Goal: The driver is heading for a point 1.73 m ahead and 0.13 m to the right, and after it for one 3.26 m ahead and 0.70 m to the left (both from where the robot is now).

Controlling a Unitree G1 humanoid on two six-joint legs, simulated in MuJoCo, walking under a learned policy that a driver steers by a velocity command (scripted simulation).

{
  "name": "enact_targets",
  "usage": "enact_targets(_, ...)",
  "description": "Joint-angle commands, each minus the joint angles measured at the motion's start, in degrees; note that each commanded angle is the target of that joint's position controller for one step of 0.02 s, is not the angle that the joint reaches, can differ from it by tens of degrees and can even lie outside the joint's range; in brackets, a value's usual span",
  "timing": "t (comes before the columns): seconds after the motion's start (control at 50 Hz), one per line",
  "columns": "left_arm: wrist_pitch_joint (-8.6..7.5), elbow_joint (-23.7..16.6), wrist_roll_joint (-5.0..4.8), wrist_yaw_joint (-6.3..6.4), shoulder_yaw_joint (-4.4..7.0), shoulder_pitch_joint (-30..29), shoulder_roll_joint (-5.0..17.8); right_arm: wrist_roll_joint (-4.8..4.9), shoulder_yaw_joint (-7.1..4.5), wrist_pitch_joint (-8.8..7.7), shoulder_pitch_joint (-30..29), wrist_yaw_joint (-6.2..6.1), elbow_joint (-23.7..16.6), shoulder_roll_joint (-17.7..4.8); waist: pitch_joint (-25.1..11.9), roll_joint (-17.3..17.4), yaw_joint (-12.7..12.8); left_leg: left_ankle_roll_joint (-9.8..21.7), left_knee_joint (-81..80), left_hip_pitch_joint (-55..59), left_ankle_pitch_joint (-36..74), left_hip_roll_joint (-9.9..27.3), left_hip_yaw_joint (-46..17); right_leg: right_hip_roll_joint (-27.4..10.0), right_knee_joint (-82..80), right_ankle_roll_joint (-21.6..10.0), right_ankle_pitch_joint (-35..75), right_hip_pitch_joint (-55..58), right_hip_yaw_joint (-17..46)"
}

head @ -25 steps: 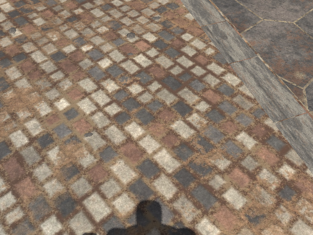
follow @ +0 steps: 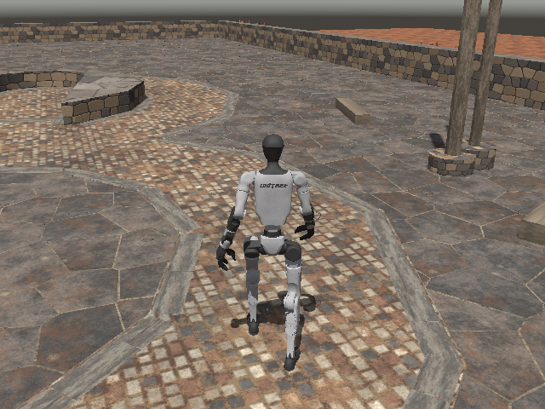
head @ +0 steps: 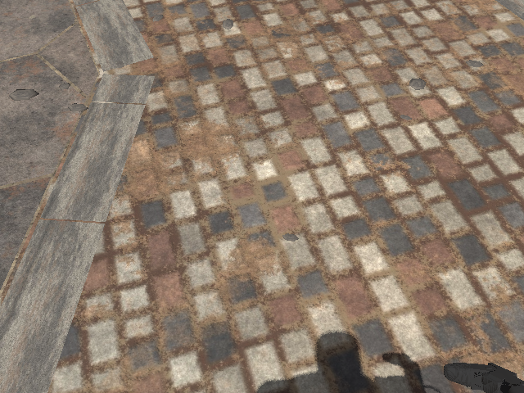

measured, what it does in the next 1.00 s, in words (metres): walks ahead: left foot, then right foot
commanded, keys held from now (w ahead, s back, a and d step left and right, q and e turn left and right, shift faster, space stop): w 1.00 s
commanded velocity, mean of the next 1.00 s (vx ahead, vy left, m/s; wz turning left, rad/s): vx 0.49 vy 0.00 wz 0.13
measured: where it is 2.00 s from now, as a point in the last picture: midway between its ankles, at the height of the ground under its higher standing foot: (269, 173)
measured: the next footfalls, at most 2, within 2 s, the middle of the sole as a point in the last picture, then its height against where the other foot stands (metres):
left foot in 0.04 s outside the picture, level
right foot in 0.58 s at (326, 358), level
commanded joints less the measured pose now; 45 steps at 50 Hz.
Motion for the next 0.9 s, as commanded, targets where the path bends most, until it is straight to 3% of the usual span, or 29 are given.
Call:
enact_targets(0.02,0.17,-2.70,-0.82,0.57,2.34,-1.65,11.96,0.14,-3.92,-0.56,8.83,-0.20,-2.38,-9.37,-6.74,-8.03,-10.96,5.17,-4.64,21.78,-0.21,-6.97,4.37,-12.81,19.44,-7.62,65.74,-7.39,1.60)
enact_targets(0.04,-0.22,-3.10,-0.30,0.76,1.83,-1.70,11.49,0.22,-5.77,-0.01,19.29,-1.47,0.75,-12.82,-11.80,-5.92,-15.66,7.39,-5.79,39.87,0.24,-4.87,-1.76,-10.93,32.92,-5.50,54.74,-19.72,1.64)
enact_targets(0.06,-1.37,-5.88,2.02,-0.22,-0.78,2.02,3.20,0.31,-6.41,-0.03,22.76,-2.65,2.04,-18.50,-17.79,10.24,-10.96,15.75,-7.54,60.60,-7.80,12.83,-31.69,-2.31,54.79,-1.84,-1.43,-45.40,3.40)
enact_targets(0.08,-3.75,-6.22,-0.35,-0.75,-0.78,-0.43,5.40,-0.72,-5.15,-0.62,24.92,-2.84,0.84,-16.22,-26.55,7.17,-12.65,20.30,-18.94,60.82,-15.36,19.73,-51.70,2.70,64.72,-1.87,-10.53,-49.92,17.28)
enact_targets(0.1,-4.64,-8.25,-2.85,-0.97,0.37,-7.53,8.82,-1.34,-4.13,-1.38,21.75,-2.55,1.56,-12.89,-17.15,4.55,-13.47,16.89,-21.01,55.07,-11.31,17.40,-41.63,-0.16,65.98,-2.75,-5.40,-55.53,18.97)
enact_targets(0.12,-5.12,-8.71,-2.70,-0.69,0.13,-9.18,8.58,-0.91,-3.55,-2.00,17.59,-2.48,1.13,-10.90,-11.15,3.13,-11.30,14.71,-21.23,45.87,-7.08,14.91,-32.92,-3.03,62.24,-3.93,-0.13,-54.60,18.31)
enact_targets(0.14,-5.04,-7.65,-1.15,-0.18,0.49,-9.24,8.60,-0.99,-2.74,-2.45,12.95,-2.38,0.48,-8.46,-7.33,0.56,-8.70,13.03,-22.13,36.93,-1.67,12.36,-26.71,-5.23,58.17,-3.87,3.75,-51.03,18.07)
enact_targets(0.16,-4.39,-6.94,-0.32,-0.11,0.87,-7.37,8.61,-1.66,-2.09,-2.90,10.29,-2.31,-0.04,-6.50,-5.74,1.62,-6.21,12.23,-23.55,30.96,3.04,10.15,-22.37,-6.69,55.30,-3.86,6.54,-46.69,18.76)
enact_targets(0.18,-3.56,-6.30,-0.07,-0.30,0.86,-5.62,7.83,-2.01,-1.97,-3.18,9.47,-2.29,-0.09,-6.13,-5.24,2.55,-4.78,12.14,-25.27,27.38,5.25,9.22,-20.24,-7.18,53.93,-3.63,8.14,-43.60,18.91)
enact_targets(0.22,-2.22,-6.22,0.31,-0.49,0.60,-5.13,6.20,-1.61,-2.09,-3.97,10.10,-2.37,0.83,-7.00,-3.59,1.83,-3.61,12.49,-27.38,23.47,11.03,8.56,-16.57,-7.35,50.58,-2.45,9.95,-42.82,18.01)
enact_targets(0.26,-1.52,-7.63,0.83,-0.38,0.37,-8.79,5.69,-1.59,-2.21,-4.35,11.79,-2.89,1.86,-8.16,-1.35,1.28,-4.15,12.09,-28.52,22.09,15.37,7.61,-13.25,-7.10,45.27,-1.00,15.11,-45.77,17.32)
enact_targets(0.34,-2.21,-9.92,0.77,-1.17,-0.57,-17.09,3.96,-1.47,-1.94,-3.97,15.53,-3.92,3.24,-8.92,0.44,1.49,-7.15,8.70,-28.98,22.68,16.20,4.51,-8.23,-4.53,28.10,-1.09,29.78,-45.29,15.45)
enact_targets(0.4,-2.64,-11.71,0.11,-2.20,-1.34,-23.55,3.08,-0.98,-1.94,-3.71,20.02,-4.19,5.07,-9.87,2.02,1.45,-9.79,8.12,-29.34,26.58,11.75,5.99,-8.78,-2.57,20.05,-2.08,33.82,-45.16,14.55)
enact_targets(0.46,-3.05,-13.66,0.05,-3.44,-1.55,-27.78,3.69,-0.86,-1.94,-2.81,23.12,-4.38,6.65,-10.07,2.83,1.49,-10.60,8.39,-25.87,34.81,15.27,9.29,-9.97,-1.29,15.99,-3.81,29.98,-48.72,14.83)
enact_targets(0.52,-3.25,-13.83,0.12,-4.24,-1.03,-25.48,5.68,-0.92,-2.34,-1.90,22.91,-4.88,7.08,-11.37,0.10,3.35,-7.73,6.81,-19.93,40.40,29.50,11.11,-10.34,1.06,14.21,-6.43,22.28,-44.12,13.89)
enact_targets(0.54,-3.16,-12.96,0.16,-4.08,-0.36,-21.65,7.21,-1.12,-2.52,-1.64,22.24,-4.98,6.94,-12.19,-3.06,4.60,-5.42,6.19,-15.09,41.06,40.46,10.54,-9.89,3.09,14.70,-7.64,19.60,-38.01,12.34)
enact_targets(0.56,-3.09,-10.76,0.21,-3.70,0.79,-13.47,9.43,-1.31,-2.24,-1.27,20.95,-5.02,6.67,-12.02,-8.42,4.13,-0.74,4.83,-5.25,38.90,46.84,8.09,-7.78,4.45,13.44,-9.60,21.56,-26.24,10.93)
enact_targets(0.58,-2.90,-8.65,0.96,-3.11,1.61,-3.23,12.41,-1.98,-1.33,-1.30,20.92,-5.11,5.54,-10.33,-16.73,1.36,3.19,3.26,9.88,27.60,35.17,5.49,-6.47,-2.96,16.78,-13.09,25.18,-7.31,18.51)
enact_targets(0.6,-2.74,-6.99,1.30,-3.18,2.83,2.01,16.91,-1.82,0.79,-2.53,29.76,-4.25,5.21,-2.92,-26.23,-13.69,-0.09,-1.29,34.02,3.33,-1.35,-5.54,-4.91,-17.92,13.32,-23.58,13.00,15.74,46.96)
enact_targets(0.62,-2.42,-6.66,0.51,-3.16,1.27,2.69,11.08,-1.12,0.10,-3.80,26.85,-3.81,6.33,-7.13,-27.98,-12.54,2.06,-0.69,39.97,-4.09,-23.39,-6.43,-12.39,-18.99,5.45,-23.10,7.47,17.42,57.56)
enact_targets(0.64,-2.19,-7.34,0.17,-2.82,0.43,-2.77,9.17,0.53,-0.99,-4.55,20.69,-3.45,4.02,-10.86,-16.77,-9.76,1.41,-0.17,41.97,-9.33,-20.53,-2.64,-11.46,-17.26,3.79,-19.82,5.06,9.13,48.43)
enact_targets(0.66,-1.96,-8.20,0.40,-2.59,0.02,-7.36,8.06,0.69,-0.74,-4.91,16.89,-3.55,2.96,-10.48,-10.31,-4.44,-0.29,0.00,39.04,-8.76,-15.31,0.61,-9.32,-15.05,2.02,-18.14,8.23,-0.76,41.26)
enact_targets(0.68,-1.98,-8.36,0.79,-2.72,-0.42,-10.32,6.75,-0.15,-0.86,-4.77,15.14,-3.74,2.66,-9.59,-5.37,-1.91,-2.18,-0.41,34.67,-7.23,-12.14,2.59,-8.20,-12.80,-0.09,-17.35,12.87,-9.07,36.18)
enact_targets(0.7,-2.32,-8.51,1.43,-2.81,-0.84,-11.80,5.69,-0.62,-1.09,-4.19,16.40,-3.92,2.98,-8.88,-3.99,-3.39,-4.33,-0.70,31.85,-3.48,-9.75,4.37,-8.47,-10.99,-2.04,-16.62,16.02,-14.23,32.67)
enact_targets(0.76,-3.22,-7.53,0.93,-3.10,-0.66,-12.41,6.32,-1.15,-0.47,-2.40,18.95,-4.39,3.71,-5.80,-2.98,-5.09,-6.63,-2.59,26.47,-0.25,-6.91,5.65,-7.34,-9.32,-6.17,-17.51,21.26,-20.53,26.60)
enact_targets(0.82,-3.11,-6.16,0.89,-2.34,-0.06,-10.62,8.30,-1.79,-0.18,-2.37,12.94,-4.49,1.49,-5.50,-1.07,-4.39,-5.55,-4.36,15.99,-3.56,2.29,6.25,-6.60,-8.18,-7.96,-17.16,24.02,-20.54,22.03)
enact_targets(0.9,-2.43,-4.50,0.16,-1.62,0.31,-7.19,9.76,-1.51,0.51,-3.30,4.60,-3.64,-0.49,-4.21,0.01,-4.08,-2.42,-4.70,0.39,0.32,14.20,3.40,-3.93,-6.11,-7.79,-14.67,23.26,-19.56,17.25)
Keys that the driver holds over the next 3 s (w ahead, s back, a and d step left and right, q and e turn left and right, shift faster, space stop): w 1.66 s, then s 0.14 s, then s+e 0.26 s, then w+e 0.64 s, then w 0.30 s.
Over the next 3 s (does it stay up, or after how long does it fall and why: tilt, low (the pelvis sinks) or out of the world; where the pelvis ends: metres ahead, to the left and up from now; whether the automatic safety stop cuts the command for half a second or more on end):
stays up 1.33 -0.05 0.02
